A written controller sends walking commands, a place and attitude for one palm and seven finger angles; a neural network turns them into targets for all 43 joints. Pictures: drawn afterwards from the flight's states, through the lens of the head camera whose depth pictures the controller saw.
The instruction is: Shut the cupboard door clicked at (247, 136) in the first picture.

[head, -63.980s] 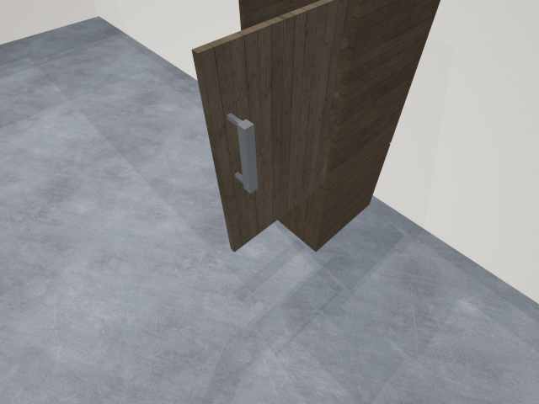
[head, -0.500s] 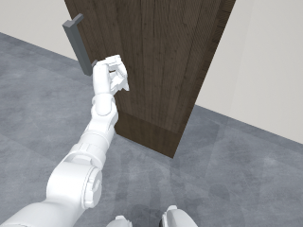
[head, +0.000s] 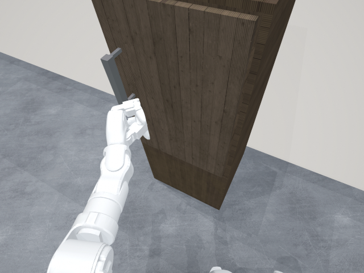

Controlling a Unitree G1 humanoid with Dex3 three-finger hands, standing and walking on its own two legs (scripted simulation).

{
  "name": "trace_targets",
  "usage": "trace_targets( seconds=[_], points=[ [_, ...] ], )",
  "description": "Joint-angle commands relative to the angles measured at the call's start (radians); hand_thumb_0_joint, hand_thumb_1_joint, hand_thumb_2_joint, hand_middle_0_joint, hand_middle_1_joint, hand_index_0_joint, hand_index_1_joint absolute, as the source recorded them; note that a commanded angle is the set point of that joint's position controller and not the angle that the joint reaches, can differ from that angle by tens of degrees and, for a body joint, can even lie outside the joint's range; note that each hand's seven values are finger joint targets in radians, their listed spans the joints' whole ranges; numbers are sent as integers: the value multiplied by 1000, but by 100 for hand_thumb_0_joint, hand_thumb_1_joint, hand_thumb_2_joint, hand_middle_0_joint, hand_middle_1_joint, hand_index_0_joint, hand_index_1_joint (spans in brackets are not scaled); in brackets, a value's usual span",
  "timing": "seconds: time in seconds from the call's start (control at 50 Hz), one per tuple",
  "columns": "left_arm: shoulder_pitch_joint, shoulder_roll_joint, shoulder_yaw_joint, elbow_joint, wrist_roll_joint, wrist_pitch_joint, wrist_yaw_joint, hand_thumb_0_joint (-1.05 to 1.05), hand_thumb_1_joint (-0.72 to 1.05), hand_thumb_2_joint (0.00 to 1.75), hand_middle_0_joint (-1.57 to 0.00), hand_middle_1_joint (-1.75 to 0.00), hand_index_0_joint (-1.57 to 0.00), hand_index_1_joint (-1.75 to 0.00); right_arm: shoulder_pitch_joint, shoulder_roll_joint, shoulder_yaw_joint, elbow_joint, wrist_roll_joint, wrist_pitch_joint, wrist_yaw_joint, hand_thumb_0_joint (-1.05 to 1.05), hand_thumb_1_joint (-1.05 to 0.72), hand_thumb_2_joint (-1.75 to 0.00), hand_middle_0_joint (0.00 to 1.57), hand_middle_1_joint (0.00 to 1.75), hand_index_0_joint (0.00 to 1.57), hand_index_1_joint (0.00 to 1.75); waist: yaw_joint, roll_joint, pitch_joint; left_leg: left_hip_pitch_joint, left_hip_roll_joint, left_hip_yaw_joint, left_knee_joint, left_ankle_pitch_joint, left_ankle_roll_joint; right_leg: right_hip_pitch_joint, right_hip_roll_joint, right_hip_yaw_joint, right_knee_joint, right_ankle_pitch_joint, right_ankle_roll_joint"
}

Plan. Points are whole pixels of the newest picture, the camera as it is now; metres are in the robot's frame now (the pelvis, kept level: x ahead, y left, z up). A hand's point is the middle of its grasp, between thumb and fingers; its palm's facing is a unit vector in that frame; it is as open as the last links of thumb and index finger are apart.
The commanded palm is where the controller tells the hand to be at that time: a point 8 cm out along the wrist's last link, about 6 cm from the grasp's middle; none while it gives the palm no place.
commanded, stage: draw the hand back to the body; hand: left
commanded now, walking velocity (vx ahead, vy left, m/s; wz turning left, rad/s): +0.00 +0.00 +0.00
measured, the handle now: (121, 80) +0.61 +0.16 +0.06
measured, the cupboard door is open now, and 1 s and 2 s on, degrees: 0 0 0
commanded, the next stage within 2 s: step back with the hand held close in 1.34 s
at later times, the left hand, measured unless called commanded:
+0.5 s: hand (68, 173) +0.28 +0.18 +0.14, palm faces +0.13 -0.97 -0.22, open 3.2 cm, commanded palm +0.24 +0.24 +0.16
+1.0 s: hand out of the picture +0.19 +0.32 +0.20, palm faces +0.49 -0.76 -0.42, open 6.4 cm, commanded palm +0.14 +0.35 +0.21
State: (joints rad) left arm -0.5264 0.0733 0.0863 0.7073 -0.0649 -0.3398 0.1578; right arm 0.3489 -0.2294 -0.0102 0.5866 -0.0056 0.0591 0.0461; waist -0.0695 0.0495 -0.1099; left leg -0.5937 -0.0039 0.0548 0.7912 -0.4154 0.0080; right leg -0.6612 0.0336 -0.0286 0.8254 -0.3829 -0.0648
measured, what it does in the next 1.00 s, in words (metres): stands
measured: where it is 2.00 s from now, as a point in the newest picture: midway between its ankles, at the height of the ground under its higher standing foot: outside the picture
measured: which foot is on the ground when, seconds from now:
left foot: down 0.00-1.00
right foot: down 0.00-1.00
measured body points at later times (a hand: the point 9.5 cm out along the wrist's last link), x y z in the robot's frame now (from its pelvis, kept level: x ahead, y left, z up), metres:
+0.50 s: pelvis +0.00 +0.02 +0.04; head -0.01 +0.00 +0.48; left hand +0.27 +0.23 +0.16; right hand +0.21 -0.19 -0.04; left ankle -0.02 +0.12 -0.70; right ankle +0.01 -0.07 -0.70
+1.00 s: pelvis +0.01 +0.05 +0.04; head -0.01 +0.02 +0.49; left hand +0.15 +0.36 +0.22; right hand +0.20 -0.16 -0.05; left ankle -0.02 +0.12 -0.70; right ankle +0.01 -0.07 -0.70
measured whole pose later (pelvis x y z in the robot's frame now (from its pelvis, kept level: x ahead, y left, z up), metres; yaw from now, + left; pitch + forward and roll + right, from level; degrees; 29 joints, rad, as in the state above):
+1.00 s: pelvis +0.01 +0.05 +0.04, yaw +2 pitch -3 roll -1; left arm 0.47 0.36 0.34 -0.37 -0.07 -0.05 0.11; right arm 0.22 -0.22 0.03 0.62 0.01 -0.03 -0.06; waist 0.06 0.09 -0.02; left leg -0.08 -0.05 0.01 0.42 -0.28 0.06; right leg -0.11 0.00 -0.05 0.39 -0.23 0.00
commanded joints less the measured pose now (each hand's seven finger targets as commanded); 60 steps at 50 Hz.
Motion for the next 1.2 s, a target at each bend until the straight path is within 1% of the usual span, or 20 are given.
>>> trace_targets(
  seconds=[0.0,0.06,0.18,0.24,0.26,0.32,0.44,0.5,0.58,0.68,0.8,0.88,0.9,0.92,0.94,0.96,1.02,1.08,1.16,1.18],
  points=[
    [-284,106,-34,-408,-42,-29,-63,0,90,90,-130,-150,-130,-150,-46,-123,-39,-145,31,-53,-38,0,-90,-90,20,30,20,30,5,-152,-323,128,-28,0,-104,236,34,411,-36,77,-199,445,82],
    [-203,126,-27,-460,-67,7,-99,0,90,90,-130,-150,-130,-150,-85,-120,-33,-136,42,-74,-54,0,-90,-90,20,30,20,30,19,-115,-258,170,-26,-5,-139,186,33,384,-36,77,-252,308,72],
    [-19,153,-20,-580,-98,88,-152,0,90,90,-124,-144,-124,-144,-164,-115,-13,-159,59,-101,-74,0,-90,-90,20,30,20,30,54,-99,-178,231,-25,-16,-198,185,32,406,-42,63,-295,258,62],
    [61,217,40,-667,-114,126,-169,0,90,90,-116,-135,-116,-135,-204,-116,-6,-178,63,-107,-84,0,-90,-90,20,30,20,30,79,-107,-170,251,-25,-18,-223,193,32,446,-45,61,-308,257,61],
    [105,249,-45,-734,-31,133,-142,0,90,90,-113,-132,-113,-132,-231,-83,0,-177,61,-84,-98,0,-90,-90,20,30,20,30,64,-125,-132,266,-19,-28,-276,183,29,491,-81,108,-363,251,80],
    [208,274,-9,-813,-19,171,-110,0,90,90,-105,-123,-105,-123,-258,-87,8,-178,54,-66,-122,0,-90,-90,20,30,20,30,73,-93,-96,342,-12,-32,-323,227,35,524,-69,74,-393,286,72],
    [358,278,1,-967,-1,215,-92,0,90,90,-89,-105,-89,-105,-281,-83,24,-180,41,-71,-127,0,-90,-90,20,30,20,30,79,-9,-36,456,2,-49,-402,323,25,545,-41,16,-430,332,48],
    [423,288,19,-1014,1,230,-86,0,90,90,-81,-96,-81,-96,-286,-88,27,-175,31,-81,-127,0,-90,-90,20,30,20,30,84,-29,-2,475,6,-59,-427,344,23,554,-35,6,-457,334,45],
    [517,324,77,-1114,7,235,-71,0,90,90,-69,-84,-69,-84,-291,-84,31,-176,22,-92,-124,0,-90,-90,20,30,20,30,96,12,-27,499,8,-68,-441,403,12,600,-35,-4,-453,366,40],
    [665,362,156,-1201,7,242,-61,0,90,90,-56,-69,-56,-69,-288,-84,24,-169,15,-108,-118,0,-90,-90,20,30,20,30,107,-1,-25,507,19,-79,-433,523,-5,620,-35,-15,-449,419,42],
    [805,428,279,-1246,3,238,-48,0,90,90,-39,-51,-39,-51,-289,-93,12,-151,14,-127,-115,0,-90,-90,20,30,20,30,122,16,11,472,24,-84,-438,509,-17,621,-34,-16,-459,384,42],
    [865,463,353,-1300,-3,221,-38,0,90,90,-28,-39,-28,-39,-282,-91,3,-144,17,-147,-113,0,-90,-90,20,30,20,30,127,42,4,470,27,-87,-436,505,-23,617,-35,-19,-454,365,45],
    [904,479,383,-1281,-7,222,-38,0,90,90,-25,-36,-25,-36,-281,-97,0,-138,16,-152,-114,0,-90,-90,20,30,20,30,133,12,21,450,29,-89,-438,501,-23,620,-33,-20,-459,366,44],
    [913,470,383,-1290,-9,219,-38,0,90,90,-23,-33,-23,-33,-282,-92,-2,-141,20,-154,-113,0,-90,-90,20,30,20,30,130,16,30,449,31,-87,-440,490,-23,616,-37,-19,-457,356,45],
    [918,492,413,-1305,-10,213,-36,0,90,90,-20,-30,-20,-30,-283,-95,-6,-140,21,-159,-114,0,-90,-90,20,30,20,30,131,18,30,447,31,-86,-442,473,-24,611,-35,-19,-458,344,46],
    [909,451,372,-1286,-6,211,-37,0,90,90,-20,-30,-20,-30,-280,-97,-4,-132,19,-164,-114,0,-90,-90,20,30,20,30,123,30,54,436,30,-88,-448,450,-24,593,-37,-22,-458,323,46],
    [877,412,320,-1258,1,212,-34,0,90,90,-20,-30,-20,-30,-272,-110,-10,-121,21,-179,-115,0,-90,-90,20,30,20,30,110,20,90,441,33,-95,-459,390,-18,554,-38,-18,-470,271,48],
    [845,433,333,-1265,8,203,-26,0,90,90,-20,-30,-20,-30,-274,-114,-14,-120,20,-187,-122,0,-90,-90,20,30,20,30,114,-5,82,433,29,-100,-473,309,-9,557,-35,-17,-470,226,47],
    [858,458,360,-1280,5,194,-23,0,90,90,-20,-30,-20,-30,-286,-103,-7,-120,18,-196,-128,0,-90,-90,20,30,20,30,127,8,67,421,18,-89,-469,296,-1,585,-38,-11,-474,228,43],
    [855,461,366,-1293,5,191,-22,0,90,90,-20,-30,-20,-30,-286,-103,-7,-120,17,-198,-127,0,-90,-90,20,30,20,30,128,33,56,420,17,-91,-470,302,-4,598,-38,-10,-471,233,41]
  ],
)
